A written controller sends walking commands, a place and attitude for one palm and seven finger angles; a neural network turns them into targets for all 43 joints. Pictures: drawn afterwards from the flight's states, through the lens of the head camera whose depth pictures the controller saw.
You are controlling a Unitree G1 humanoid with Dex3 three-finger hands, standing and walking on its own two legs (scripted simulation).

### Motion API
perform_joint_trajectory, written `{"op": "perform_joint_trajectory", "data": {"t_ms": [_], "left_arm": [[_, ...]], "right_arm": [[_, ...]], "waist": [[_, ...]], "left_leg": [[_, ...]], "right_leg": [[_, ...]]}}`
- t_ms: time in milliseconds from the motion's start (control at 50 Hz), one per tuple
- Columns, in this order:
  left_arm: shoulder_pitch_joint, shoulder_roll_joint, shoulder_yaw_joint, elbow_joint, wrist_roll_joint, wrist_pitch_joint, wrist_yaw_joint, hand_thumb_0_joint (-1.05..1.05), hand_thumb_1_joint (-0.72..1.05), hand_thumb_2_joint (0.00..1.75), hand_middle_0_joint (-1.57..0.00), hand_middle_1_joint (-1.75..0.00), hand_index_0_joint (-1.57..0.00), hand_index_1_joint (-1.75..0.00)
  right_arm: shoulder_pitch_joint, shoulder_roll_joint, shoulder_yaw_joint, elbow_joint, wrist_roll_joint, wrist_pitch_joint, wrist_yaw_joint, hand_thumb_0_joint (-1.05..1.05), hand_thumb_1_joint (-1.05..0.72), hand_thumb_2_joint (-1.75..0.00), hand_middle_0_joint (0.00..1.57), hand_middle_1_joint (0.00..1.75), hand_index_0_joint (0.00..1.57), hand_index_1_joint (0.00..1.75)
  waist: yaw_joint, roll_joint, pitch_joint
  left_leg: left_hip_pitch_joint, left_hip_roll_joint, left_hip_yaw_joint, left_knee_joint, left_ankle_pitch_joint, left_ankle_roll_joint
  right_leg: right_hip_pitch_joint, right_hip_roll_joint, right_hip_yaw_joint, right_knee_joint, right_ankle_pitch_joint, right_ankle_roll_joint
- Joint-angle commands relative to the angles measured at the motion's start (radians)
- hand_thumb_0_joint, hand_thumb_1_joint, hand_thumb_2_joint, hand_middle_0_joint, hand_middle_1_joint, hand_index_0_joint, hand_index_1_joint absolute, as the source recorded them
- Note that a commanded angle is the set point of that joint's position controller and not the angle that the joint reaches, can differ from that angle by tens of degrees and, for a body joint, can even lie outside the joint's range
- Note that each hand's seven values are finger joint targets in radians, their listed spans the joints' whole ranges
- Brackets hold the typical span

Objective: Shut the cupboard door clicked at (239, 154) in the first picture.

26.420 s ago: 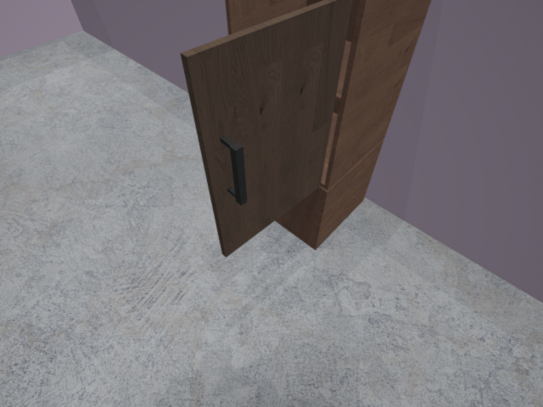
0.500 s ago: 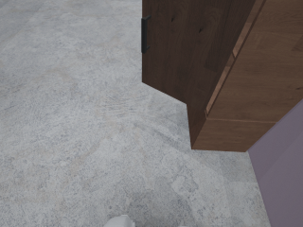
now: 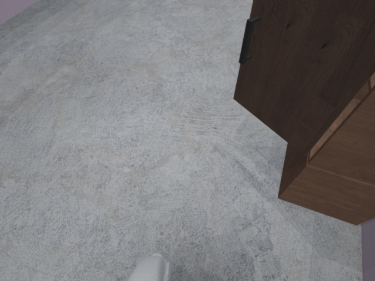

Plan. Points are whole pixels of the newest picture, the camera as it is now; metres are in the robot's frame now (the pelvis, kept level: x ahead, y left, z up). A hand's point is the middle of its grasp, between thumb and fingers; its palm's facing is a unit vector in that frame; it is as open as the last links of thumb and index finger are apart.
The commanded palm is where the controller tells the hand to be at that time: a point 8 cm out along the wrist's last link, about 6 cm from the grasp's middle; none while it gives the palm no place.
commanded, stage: walk to a spot facing it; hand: left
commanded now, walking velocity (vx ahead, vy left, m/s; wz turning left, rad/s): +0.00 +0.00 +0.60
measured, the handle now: (249, 41) +0.86 -0.20 -0.01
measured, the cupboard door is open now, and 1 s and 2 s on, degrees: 59 59 59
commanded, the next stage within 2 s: turn to face it in 1.90 s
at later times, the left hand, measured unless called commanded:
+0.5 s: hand out of the picture +0.08 +0.22 -0.15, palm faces +0.29 -0.91 -0.29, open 7.4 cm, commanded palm none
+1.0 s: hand out of the picture -0.05 +0.20 -0.19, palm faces +0.59 -0.78 -0.21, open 7.4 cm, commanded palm none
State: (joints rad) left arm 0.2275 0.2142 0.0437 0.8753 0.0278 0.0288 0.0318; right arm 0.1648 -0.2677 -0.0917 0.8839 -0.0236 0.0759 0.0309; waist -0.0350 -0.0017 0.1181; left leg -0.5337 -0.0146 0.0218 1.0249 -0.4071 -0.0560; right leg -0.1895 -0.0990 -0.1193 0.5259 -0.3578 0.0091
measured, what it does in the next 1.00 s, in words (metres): steps on the spot, turning left: left foot, then right foot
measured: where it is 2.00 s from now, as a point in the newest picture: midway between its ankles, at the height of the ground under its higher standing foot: (152, 250)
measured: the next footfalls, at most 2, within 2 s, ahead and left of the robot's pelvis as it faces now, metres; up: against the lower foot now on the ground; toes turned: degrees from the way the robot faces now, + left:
left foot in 0.14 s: +0.04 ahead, +0.13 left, +0.00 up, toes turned +11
right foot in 0.50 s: +0.13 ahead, -0.13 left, +0.00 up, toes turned +15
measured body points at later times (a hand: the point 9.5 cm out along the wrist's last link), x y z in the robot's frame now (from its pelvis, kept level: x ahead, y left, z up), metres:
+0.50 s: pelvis +0.03 -0.02 -0.01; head +0.08 -0.02 +0.43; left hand +0.07 +0.27 -0.13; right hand +0.18 -0.24 -0.16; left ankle +0.00 +0.12 -0.74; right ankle +0.09 -0.14 -0.74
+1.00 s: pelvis +0.03 +0.00 -0.01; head +0.05 +0.06 +0.44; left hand -0.08 +0.25 -0.17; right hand +0.24 -0.16 -0.13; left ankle -0.04 +0.06 -0.74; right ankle +0.09 -0.14 -0.67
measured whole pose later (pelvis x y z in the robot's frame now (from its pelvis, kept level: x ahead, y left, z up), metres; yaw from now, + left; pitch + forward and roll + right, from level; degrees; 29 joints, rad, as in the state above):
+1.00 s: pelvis +0.03 +0.00 -0.01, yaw +36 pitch +2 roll -1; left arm 0.23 0.27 0.08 0.91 0.03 0.08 0.00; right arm 0.22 -0.20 -0.04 0.89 -0.03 0.01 0.01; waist -0.01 -0.07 0.07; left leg -0.27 -0.01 0.04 0.60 -0.37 0.04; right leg -0.48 -0.12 -0.08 1.09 -0.46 0.06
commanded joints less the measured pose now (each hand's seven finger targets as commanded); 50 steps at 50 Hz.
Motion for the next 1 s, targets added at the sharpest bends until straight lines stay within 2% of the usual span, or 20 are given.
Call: {"op": "perform_joint_trajectory", "data": {"t_ms": [0, 80, 100, 120, 140, 160, 240, 380, 440, 460, 480, 500, 520, 580, 740, 800, 820, 860, 900, 980], "left_arm": [[0.119, 0.218, 0.065, -0.05, 0.004, -0.027, 0.012, 0.0, 0.9, 0.9, -0.2, -0.3, -0.2, -0.3], [0.098, 0.231, 0.071, -0.056, -0.003, -0.028, 0.005, 0.0, 0.9, 0.9, -0.2, -0.3, -0.2, -0.3], [0.09, 0.214, 0.068, -0.069, -0.011, -0.027, 0.002, 0.0, 0.9, 0.9, -0.2, -0.3, -0.2, -0.3], [0.082, 0.136, 0.049, -0.106, -0.02, -0.025, -0.006, 0.0, 0.9, 0.9, -0.2, -0.3, -0.2, -0.3], [0.002, 0.125, 0.033, -0.138, -0.013, -0.014, 0.002, 0.0, 0.9, 0.9, -0.2, -0.3, -0.2, -0.3], [-0.049, 0.138, 0.035, -0.154, -0.01, -0.007, 0.006, 0.0, 0.9, 0.9, -0.2, -0.3, -0.2, -0.3], [-0.038, 0.129, 0.048, -0.1, -0.01, 0.009, -0.006, 0.0, 0.9, 0.9, -0.2, -0.3, -0.2, -0.3], [-0.024, 0.103, 0.045, -0.102, -0.012, 0.01, -0.016, 0.0, 0.9, 0.9, -0.2, -0.3, -0.2, -0.3], [0.092, 0.119, 0.054, -0.08, -0.012, -0.007, -0.014, 0.0, 0.9, 0.9, -0.2, -0.3, -0.2, -0.3], [0.129, 0.179, 0.063, -0.076, -0.003, -0.022, -0.009, 0.0, 0.9, 0.9, -0.2, -0.3, -0.2, -0.3], [0.12, 0.271, 0.079, -0.09, 0.014, -0.033, 0.0, 0.0, 0.9, 0.9, -0.2, -0.3, -0.2, -0.3], [0.086, 0.272, 0.07, -0.103, 0.005, -0.027, 0.003, 0.0, 0.9, 0.9, -0.2, -0.3, -0.2, -0.3], [0.012, 0.24, 0.06, -0.126, 0.004, -0.023, 0.004, 0.0, 0.9, 0.9, -0.2, -0.3, -0.2, -0.3], [-0.09, 0.156, 0.041, -0.153, 0.0, -0.023, 0.008, 0.0, 0.9, 0.9, -0.2, -0.3, -0.2, -0.3], [0.049, 0.211, 0.07, -0.098, 0.007, -0.023, 0.007, 0.0, 0.9, 0.9, -0.2, -0.3, -0.2, -0.3], [0.052, 0.213, 0.075, -0.087, 0.0, -0.018, 0.001, 0.0, 0.9, 0.9, -0.2, -0.3, -0.2, -0.3], [0.044, 0.195, 0.073, -0.088, -0.009, -0.014, -0.002, 0.0, 0.9, 0.9, -0.2, -0.3, -0.2, -0.3], [-0.056, 0.093, 0.037, -0.161, -0.011, -0.004, -0.013, 0.0, 0.9, 0.9, -0.2, -0.3, -0.2, -0.3], [-0.167, 0.115, 0.046, -0.171, 0.003, -0.002, -0.021, 0.0, 0.9, 0.9, -0.2, -0.3, -0.2, -0.3], [-0.124, 0.12, 0.048, -0.103, -0.003, -0.02, -0.049, 0.0, 0.9, 0.9, -0.2, -0.3, -0.2, -0.3]], "right_arm": [[-0.107, -0.022, 0.017, -0.113, 0.008, -0.027, 0.004, 0.0, -0.9, -0.9, 0.2, 0.3, 0.2, 0.3], [0.005, -0.065, 0.009, -0.087, 0.005, -0.041, 0.0, 0.0, -0.9, -0.9, 0.2, 0.3, 0.2, 0.3], [0.09, -0.122, -0.007, -0.061, 0.001, -0.05, -0.002, 0.0, -0.9, -0.9, 0.2, 0.3, 0.2, 0.3], [0.176, -0.24, -0.037, -0.045, -0.001, -0.059, -0.014, 0.0, -0.9, -0.9, 0.2, 0.3, 0.2, 0.3], [0.234, -0.262, -0.04, -0.021, 0.013, -0.05, -0.023, 0.0, -0.9, -0.9, 0.2, 0.3, 0.2, 0.3], [0.209, -0.235, -0.029, -0.019, 0.009, -0.045, -0.032, 0.0, -0.9, -0.9, 0.2, 0.3, 0.2, 0.3], [0.047, -0.158, -0.004, -0.061, 0.0, -0.053, -0.054, 0.0, -0.9, -0.9, 0.2, 0.3, 0.2, 0.3], [-0.016, -0.172, -0.016, -0.074, -0.008, -0.044, -0.046, 0.0, -0.9, -0.9, 0.2, 0.3, 0.2, 0.3], [-0.073, -0.157, -0.02, -0.093, 0.001, -0.038, -0.04, 0.0, -0.9, -0.9, 0.2, 0.3, 0.2, 0.3], [-0.055, -0.115, -0.018, -0.098, 0.011, -0.038, -0.033, 0.0, -0.9, -0.9, 0.2, 0.3, 0.2, 0.3], [-0.013, -0.038, -0.012, -0.11, 0.016, -0.039, -0.029, 0.0, -0.9, -0.9, 0.2, 0.3, 0.2, 0.3], [-0.019, -0.083, -0.022, -0.11, 0.005, -0.032, -0.024, 0.0, -0.9, -0.9, 0.2, 0.3, 0.2, 0.3], [0.003, -0.069, -0.021, -0.106, 0.002, -0.025, -0.015, 0.0, -0.9, -0.9, 0.2, 0.3, 0.2, 0.3], [0.03, -0.061, -0.017, -0.061, 0.0, -0.016, -0.002, 0.0, -0.9, -0.9, 0.2, 0.3, 0.2, 0.3], [-0.034, -0.006, 0.013, -0.079, 0.013, -0.028, 0.003, 0.0, -0.9, -0.9, 0.2, 0.3, 0.2, 0.3], [0.027, -0.028, 0.011, -0.069, 0.013, -0.04, -0.002, 0.0, -0.9, -0.9, 0.2, 0.3, 0.2, 0.3], [0.09, -0.058, 0.004, -0.053, 0.01, -0.049, -0.001, 0.0, -0.9, -0.9, 0.2, 0.3, 0.2, 0.3], [0.223, -0.239, -0.038, -0.026, -0.005, -0.054, -0.019, 0.0, -0.9, -0.9, 0.2, 0.3, 0.2, 0.3], [0.235, -0.196, -0.019, -0.009, -0.01, -0.06, -0.035, 0.0, -0.9, -0.9, 0.2, 0.3, 0.2, 0.3], [0.161, -0.135, 0.006, -0.023, -0.002, -0.094, -0.052, 0.0, -0.9, -0.9, 0.2, 0.3, 0.2, 0.3]], "waist": [[0.087, -0.211, -0.124], [0.026, -0.186, -0.191], [-0.026, -0.063, -0.254], [-0.067, 0.272, -0.328], [-0.09, 0.255, -0.342], [-0.078, 0.144, -0.261], [-0.009, 0.168, -0.166], [0.023, 0.174, -0.127], [0.087, 0.137, -0.141], [0.105, -0.023, -0.157], [0.101, -0.332, -0.178], [0.09, -0.302, -0.15], [0.047, -0.177, -0.108], [-0.006, -0.224, -0.089], [0.072, -0.198, -0.163], [0.046, -0.174, -0.195], [0.009, -0.096, -0.224], [-0.077, 0.339, -0.223], [-0.084, 0.248, -0.147], [-0.021, 0.155, -0.1]], "left_leg": [[-0.004, 0.007, 0.081, -0.212, -0.016, 0.01], [0.257, -0.02, 0.107, -0.497, 0.152, 0.044], [0.486, 0.063, 0.011, -0.56, 0.441, 0.08], [0.723, 0.363, -0.375, -0.553, 0.929, 0.238], [0.709, 0.44, -0.416, -0.559, 1.141, 0.325], [0.615, 0.413, -0.338, -0.571, 0.988, 0.317], [0.44, 0.264, -0.254, -0.61, 0.764, 0.236], [0.261, 0.208, -0.298, -0.639, 0.454, 0.21], [0.117, 0.145, -0.293, -0.539, 0.333, 0.161], [0.029, 0.056, -0.234, -0.41, 0.155, 0.104], [-0.084, -0.089, -0.07, -0.114, -0.164, 0.026], [-0.044, -0.041, -0.102, 0.129, -0.23, 0.034], [-0.031, -0.011, -0.121, 0.228, -0.151, 0.042], [-0.026, 0.038, -0.066, 0.279, -0.012, 0.014], [0.083, 0.032, 0.065, -0.197, -0.085, 0.01], [0.217, 0.024, 0.078, -0.441, 0.049, 0.028], [0.371, 0.037, 0.042, -0.579, 0.187, 0.041], [0.597, 0.405, -0.481, -0.696, 0.468, 0.248], [0.492, 0.355, -0.429, -0.739, 0.214, 0.269], [0.499, 0.257, -0.318, -0.719, 0.41, 0.225]], "right_leg": [[0.232, -0.218, 0.066, -0.024, 0.853, -0.113], [0.155, -0.209, -0.005, 0.16, 0.843, -0.06], [-0.018, -0.18, -0.043, 0.329, 0.652, -0.012], [-0.343, -0.026, -0.051, 0.563, -0.107, 0.063], [-0.405, -0.01, 0.069, 0.665, -0.32, 0.053], [-0.402, -0.034, 0.104, 0.671, -0.279, 0.048], [-0.363, -0.017, 0.128, 0.624, -0.101, 0.065], [-0.181, 0.056, 0.08, 0.29, -0.055, 0.061], [0.05, 0.079, 0.061, 0.027, 0.12, 0.056], [0.156, -0.017, 0.155, -0.132, 0.143, 0.039], [0.17, -0.317, 0.488, -0.26, 0.154, -0.073], [0.011, -0.397, 0.516, -0.277, 0.15, -0.153], [-0.083, -0.355, 0.413, -0.276, 0.036, -0.166], [-0.085, -0.224, 0.192, -0.217, 0.203, -0.12], [0.133, -0.275, 0.05, -0.082, 0.55, -0.134], [0.106, -0.271, 0.001, 0.029, 0.547, -0.084], [0.005, -0.244, -0.034, 0.117, 0.416, -0.034], [-0.466, -0.019, -0.035, 0.501, -0.34, 0.074], [-0.517, -0.049, 0.082, 0.597, -0.2, 0.047], [-0.514, -0.023, 0.104, 0.632, 0.002, 0.065]]}}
